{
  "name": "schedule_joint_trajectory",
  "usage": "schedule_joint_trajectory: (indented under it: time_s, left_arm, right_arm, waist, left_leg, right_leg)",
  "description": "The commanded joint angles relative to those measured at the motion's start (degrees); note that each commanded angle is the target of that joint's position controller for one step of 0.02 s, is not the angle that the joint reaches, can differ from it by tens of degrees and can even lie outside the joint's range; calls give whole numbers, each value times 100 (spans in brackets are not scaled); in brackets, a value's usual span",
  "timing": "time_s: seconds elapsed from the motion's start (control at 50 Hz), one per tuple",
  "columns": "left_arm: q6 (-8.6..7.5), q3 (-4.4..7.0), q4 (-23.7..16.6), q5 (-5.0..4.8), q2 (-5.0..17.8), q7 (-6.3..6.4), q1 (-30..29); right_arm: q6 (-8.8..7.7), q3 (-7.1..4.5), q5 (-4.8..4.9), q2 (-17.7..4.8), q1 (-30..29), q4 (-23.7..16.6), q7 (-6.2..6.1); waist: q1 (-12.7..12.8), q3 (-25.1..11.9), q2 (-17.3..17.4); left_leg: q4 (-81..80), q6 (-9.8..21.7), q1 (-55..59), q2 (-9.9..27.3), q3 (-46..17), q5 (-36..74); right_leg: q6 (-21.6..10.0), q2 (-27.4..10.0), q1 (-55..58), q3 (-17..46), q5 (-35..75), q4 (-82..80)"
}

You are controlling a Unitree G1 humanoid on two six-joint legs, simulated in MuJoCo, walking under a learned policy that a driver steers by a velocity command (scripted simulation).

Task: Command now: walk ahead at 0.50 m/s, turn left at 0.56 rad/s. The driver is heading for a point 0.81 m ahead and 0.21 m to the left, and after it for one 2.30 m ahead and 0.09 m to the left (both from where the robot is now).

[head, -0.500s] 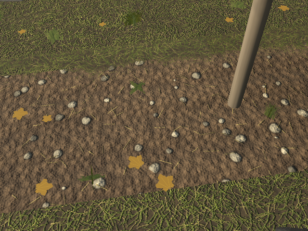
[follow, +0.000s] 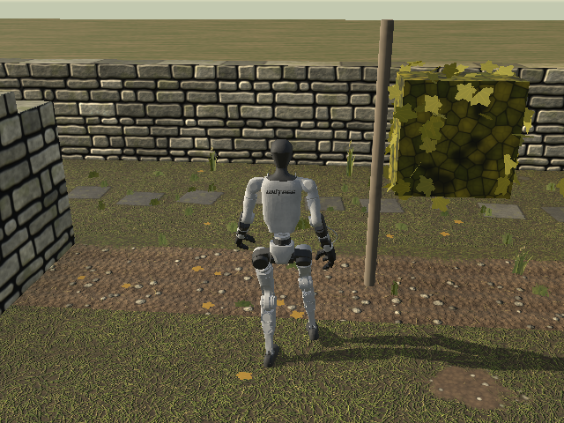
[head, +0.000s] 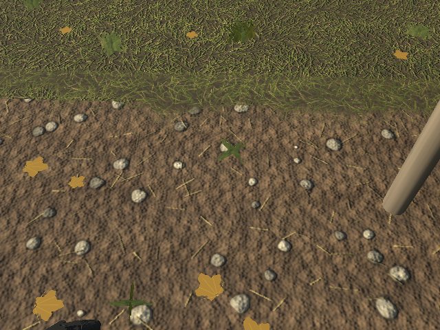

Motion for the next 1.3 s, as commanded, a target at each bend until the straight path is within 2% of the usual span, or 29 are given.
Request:
schedule_joint_trajectory:
  time_s: [0.02, 0.08, 0.1, 0.12, 0.14, 0.16, 0.18, 0.2, 0.26, 0.36, 0.5, 0.56, 0.58, 0.6, 0.62, 0.64, 0.66, 0.68, 0.76, 0.84, 0.94, 1.0, 1.02, 1.04, 1.06, 1.08, 1.14, 1.22, 1.3]
  left_arm:
    - [-161, 86, -582, -92, 394, -75, -536]
    - [-265, 205, -526, -141, 677, -96, 2]
    - [-282, 292, -414, -101, 889, -55, 627]
    - [-267, 389, -308, -52, 1241, -19, 1549]
    - [-198, 467, -117, 6, 1580, -63, 2027]
    - [-173, 374, -272, -105, 1086, -78, 1744]
    - [-130, 296, -339, -119, 826, -61, 1476]
    - [-84, 247, -393, -73, 751, -66, 1146]
    - [-98, 180, -326, -52, 599, -91, 790]
    - [-82, 285, -138, -30, 927, -57, 726]
    - [169, 355, 32, -236, 1246, 57, 847]
    - [219, 400, -26, -367, 1319, 81, 676]
    - [203, 345, 0, -302, 1148, 57, 941]
    - [176, 162, -203, 79, 642, 2, 1293]
    - [135, 55, -332, 68, 694, -67, 1515]
    - [147, 166, -300, -113, 1148, -102, 1011]
    - [190, 142, -396, -170, 1110, -70, 679]
    - [258, 139, -313, -100, 1032, 10, 650]
    - [443, 140, -271, -53, 955, 67, 845]
    - [512, 45, -273, -56, 761, 88, 694]
    - [511, 28, -395, -84, 779, 22, 484]
    - [434, 3, -306, -23, 624, -92, 795]
    - [413, 30, -350, 97, 861, -107, 826]
    - [413, 96, -426, 178, 1265, -92, 602]
    - [396, 52, -408, 217, 1051, -97, 479]
    - [352, -15, -499, 168, 862, -94, 126]
    - [280, -26, -391, 5, 854, -72, 278]
    - [323, -111, -360, 53, 692, -86, 618]
    - [327, -113, -358, 12, 717, -65, 730]
  right_arm:
    - [12, -243, 49, -853, 293, -262, -24]
    - [12, -233, 36, -791, 117, -367, -15]
    - [-35, -174, -2, -612, -61, -465, 5]
    - [-79, -74, -93, -260, 12, -557, 32]
    - [-117, -45, 117, -299, 618, -725, 30]
    - [-110, -156, 116, -887, 561, -571, 26]
    - [-62, -218, 55, -1076, 52, -634, 41]
    - [-16, -221, 4, -983, -149, -661, 45]
    - [58, -216, 6, -712, -158, -740, 112]
    - [124, -179, -63, -557, -482, -974, 96]
    - [135, -185, -59, -612, -1198, -1300, 389]
    - [142, -366, -94, -933, -516, -1208, 415]
    - [137, -514, -113, -1284, 46, -1068, 324]
    - [152, -623, -140, -1927, 312, -1144, 179]
    - [114, -562, -200, -2045, 49, -1409, 200]
    - [116, -459, -201, -1607, -33, -1472, 244]
    - [101, -380, -134, -1377, -313, -1434, 236]
    - [129, -329, -58, -1216, -507, -1412, 208]
    - [237, -314, -178, -1211, -974, -1491, 91]
    - [282, -286, -163, -1164, -972, -1411, -16]
    - [350, -194, -210, -1050, -906, -1290, 26]
    - [378, -66, -154, -812, -817, -1158, 41]
    - [353, -21, -181, -664, -564, -1083, 41]
    - [302, -21, -211, -584, -212, -1059, 58]
    - [252, -74, -216, -793, -559, -1142, 44]
    - [244, -118, -219, -899, -715, -1125, 41]
    - [342, -64, -285, -617, -854, -1023, 61]
    - [351, -67, -225, -661, -733, -851, 91]
    - [257, -57, -238, -602, -751, -714, 70]
  waist:
    - [-50, -325, 459]
    - [384, -346, 688]
    - [718, -659, 614]
    - [1004, -1315, -159]
    - [718, -1787, -1974]
    - [779, -1221, -1208]
    - [869, -569, -767]
    - [725, -257, -382]
    - [420, 45, -548]
    - [326, -33, -362]
    - [522, -217, -542]
    - [82, -530, -459]
    - [-127, -851, 14]
    - [111, -1374, 1500]
    - [215, -2456, 1788]
    - [-123, -2316, 786]
    - [-23, -1736, 598]
    - [129, -1290, 211]
    - [508, -947, 668]
    - [407, -1061, 705]
    - [221, -754, 918]
    - [436, -629, 807]
    - [326, -564, 397]
    - [-65, -438, -718]
    - [91, -308, -1223]
    - [43, -193, -1073]
    - [157, -147, -933]
    - [298, 48, -393]
    - [367, -24, 80]
  left_leg:
    - [-540, 714, 37, 1391, -1478, 1325]
    - [-92, 513, 36, 1354, -1813, 980]
    - [611, 310, -467, 1119, -1567, 978]
    - [2255, 9, -1318, 569, -801, -291]
    - [3665, -217, -2958, 170, -320, -2046]
    - [4299, -337, -3554, 684, -303, -1728]
    - [4459, -399, -3665, 863, -136, -1172]
    - [4387, -453, -3461, 1053, 43, -761]
    - [3959, -524, -2827, 1425, 221, -226]
    - [2920, -795, -2741, 1449, 422, 631]
    - [1033, -571, -1770, 1207, 936, 1290]
    - [146, -196, -700, 821, 1213, 1109]
    - [-223, 39, 379, 767, 1012, 2285]
    - [305, 721, 2070, 2279, -927, 5265]
    - [-130, 2004, 2879, 3359, -3033, 4686]
    - [-376, 1718, 2527, 2957, -2413, 3932]
    - [-406, 1384, 1965, 2652, -1801, 3397]
    - [-510, 1088, 1326, 2358, -1443, 2911]
    - [-805, 893, -121, 1890, -988, 2608]
    - [-778, 807, -348, 1817, -899, 1890]
    - [-803, 679, -543, 1840, -1239, 418]
    - [-491, 276, -755, 1574, -1136, 16]
    - [-87, -69, -989, 1266, -874, -337]
    - [503, -414, -1240, 603, -65, -806]
    - [708, -599, -841, 629, 209, -835]
    - [769, -660, -460, 780, 216, -467]
    - [222, -703, -29, 875, 241, 507]
    - [35, -515, 33, 970, 99, 450]
    - [-72, -515, -76, 1046, -5, 721]
  right_leg:
    - [-130, 473, 893, -339, 12, -634]
    - [-435, 464, 1924, -341, -362, -1186]
    - [-674, 92, 3033, -86, -375, -1140]
    - [-1075, -915, 4542, 937, -477, -1173]
    - [-1951, -2054, 5658, 3453, -1873, -1717]
    - [-1839, -2001, 5318, 3518, -2952, -1934]
    - [-1576, -1702, 4677, 2638, -2821, -2012]
    - [-1440, -1451, 4032, 1988, -2240, -2144]
    - [-1373, -1059, 2934, 851, -1219, -2642]
    - [-1507, -1060, 2977, -493, 1721, -2563]
    - [-1208, -1084, 3354, -1341, 1935, -1905]
    - [-933, -989, 3448, -1542, 2608, -552]
    - [-633, -618, 2936, -1737, 2034, 612]
    - [-207, -52, 1083, -1808, -2087, 2619]
    - [-34, 658, -53, -737, -4156, 4146]
    - [-119, 373, -253, -225, -3575, 4300]
    - [-198, 232, -369, -280, -3097, 4031]
    - [-171, 62, -276, -292, -2775, 3600]
    - [-67, 184, 684, -467, -2259, 2577]
    - [9, 165, 1067, -477, -1878, 1694]
    - [-136, 190, 1530, -558, -1874, 722]
    - [-414, 267, 2518, -748, -1058, -975]
    - [-618, -268, 2806, -214, -706, -1323]
    - [-1121, -1060, 2656, 658, -240, -1589]
    - [-1565, -1423, 1881, 1185, -667, -2040]
    - [-1459, -1202, 1703, 981, -1012, -2036]
    - [-935, -634, 1861, 351, -1408, -1786]
    - [-689, -240, 1721, -75, -2252, -1723]
    - [-691, -97, 2024, -277, -1684, -1371]
Velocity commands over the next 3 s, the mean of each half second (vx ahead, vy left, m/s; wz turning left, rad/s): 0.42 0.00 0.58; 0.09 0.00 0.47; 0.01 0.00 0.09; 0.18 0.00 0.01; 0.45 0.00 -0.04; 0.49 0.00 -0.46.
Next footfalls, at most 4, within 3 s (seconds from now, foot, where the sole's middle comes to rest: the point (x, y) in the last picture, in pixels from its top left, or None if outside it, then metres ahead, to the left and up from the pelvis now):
0.10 right None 0.22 -0.15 -0.77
0.58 left None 0.36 0.16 -0.77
1.02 right None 0.43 -0.07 -0.77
2.38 right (162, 230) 0.80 0.17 -0.77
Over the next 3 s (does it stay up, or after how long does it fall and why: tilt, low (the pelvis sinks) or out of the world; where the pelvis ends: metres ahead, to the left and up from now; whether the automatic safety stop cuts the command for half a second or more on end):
stays up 0.88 0.35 0.00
